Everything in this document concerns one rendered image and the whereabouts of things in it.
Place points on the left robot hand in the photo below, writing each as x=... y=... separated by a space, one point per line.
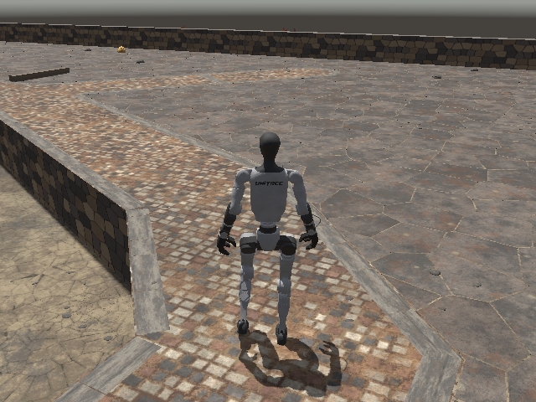
x=222 y=242

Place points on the robot torso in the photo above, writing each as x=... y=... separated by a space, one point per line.
x=268 y=193

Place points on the robot left forearm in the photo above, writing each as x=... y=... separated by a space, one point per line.
x=227 y=224

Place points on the robot right forearm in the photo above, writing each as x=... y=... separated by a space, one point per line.
x=309 y=222

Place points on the left robot upper arm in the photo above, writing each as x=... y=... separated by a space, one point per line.
x=241 y=177

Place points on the robot right foot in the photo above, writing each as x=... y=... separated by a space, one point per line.
x=281 y=337

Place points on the right robot hand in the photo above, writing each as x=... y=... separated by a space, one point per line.
x=306 y=237

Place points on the right robot upper arm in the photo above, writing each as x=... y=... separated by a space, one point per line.
x=299 y=191

